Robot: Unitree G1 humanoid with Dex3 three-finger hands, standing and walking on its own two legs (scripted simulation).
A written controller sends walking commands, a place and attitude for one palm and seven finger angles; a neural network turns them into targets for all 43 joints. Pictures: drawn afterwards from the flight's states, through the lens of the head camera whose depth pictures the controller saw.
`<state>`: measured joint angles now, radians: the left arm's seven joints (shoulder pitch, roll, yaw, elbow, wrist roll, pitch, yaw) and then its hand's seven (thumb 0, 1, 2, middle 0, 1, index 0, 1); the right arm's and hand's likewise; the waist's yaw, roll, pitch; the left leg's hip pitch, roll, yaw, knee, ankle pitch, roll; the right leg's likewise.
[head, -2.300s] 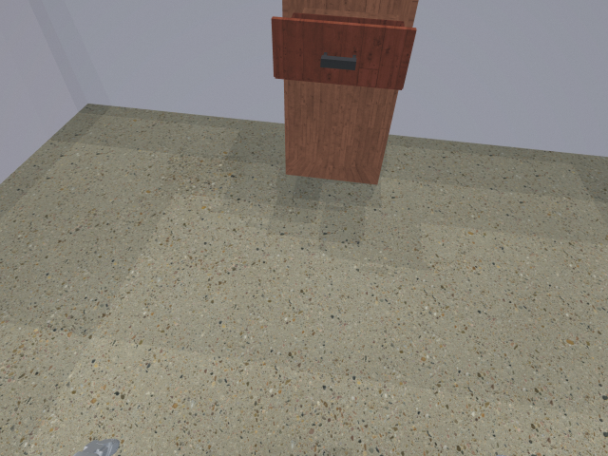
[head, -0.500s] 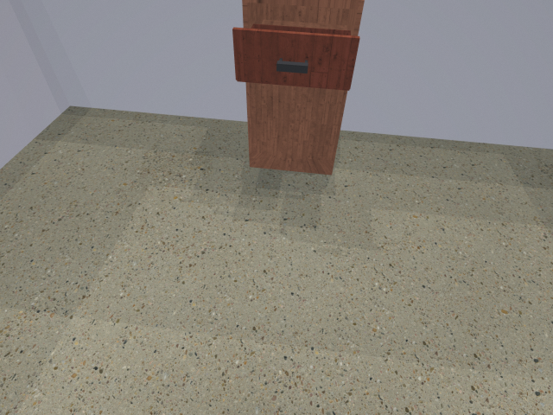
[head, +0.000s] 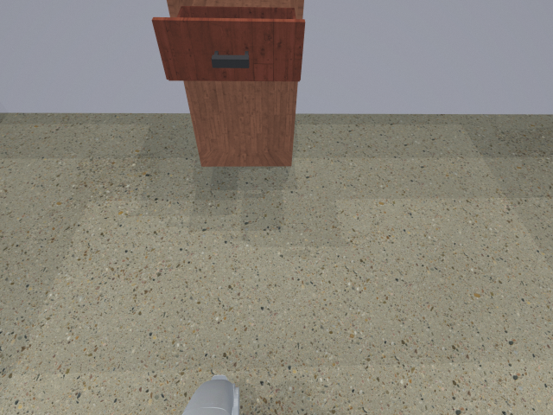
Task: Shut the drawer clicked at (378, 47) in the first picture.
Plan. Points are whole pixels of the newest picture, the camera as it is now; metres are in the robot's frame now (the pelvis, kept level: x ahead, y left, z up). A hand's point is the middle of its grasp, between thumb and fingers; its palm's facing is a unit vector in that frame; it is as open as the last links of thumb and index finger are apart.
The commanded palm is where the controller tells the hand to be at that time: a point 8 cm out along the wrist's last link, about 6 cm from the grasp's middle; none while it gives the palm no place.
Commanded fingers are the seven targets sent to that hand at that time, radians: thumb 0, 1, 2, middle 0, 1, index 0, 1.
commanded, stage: walk to a spot facing it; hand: left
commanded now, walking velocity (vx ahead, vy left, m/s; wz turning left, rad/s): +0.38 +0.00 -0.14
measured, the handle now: (231, 57) +1.03 +0.22 -0.01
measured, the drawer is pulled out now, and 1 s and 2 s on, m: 0.30 0.30 0.30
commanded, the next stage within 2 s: turn to face it in 0.82 s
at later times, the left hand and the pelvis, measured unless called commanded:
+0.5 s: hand (179, 309) +0.32 +0.22 -0.16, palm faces -0.13 -0.98 -0.16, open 7.4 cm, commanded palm none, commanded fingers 0.00 0.90 0.90 -0.20 -0.30 -0.20 -0.30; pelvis +0.21 +0.05 +0.01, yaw -10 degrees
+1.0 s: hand (231, 244) +0.48 +0.14 -0.17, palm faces -0.21 -0.96 -0.19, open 7.2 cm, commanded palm none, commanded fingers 0.00 0.90 0.90 -0.20 -0.30 -0.20 -0.30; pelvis +0.40 -0.03 +0.00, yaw -14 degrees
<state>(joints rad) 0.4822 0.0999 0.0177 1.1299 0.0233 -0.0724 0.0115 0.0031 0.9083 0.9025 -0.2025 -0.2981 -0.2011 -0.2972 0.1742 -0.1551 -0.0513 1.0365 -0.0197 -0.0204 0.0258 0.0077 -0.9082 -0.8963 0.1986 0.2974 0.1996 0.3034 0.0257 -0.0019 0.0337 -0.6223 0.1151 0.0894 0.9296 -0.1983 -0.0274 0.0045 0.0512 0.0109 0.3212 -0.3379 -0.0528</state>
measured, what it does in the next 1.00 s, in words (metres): walks ahead: left foot, then right foot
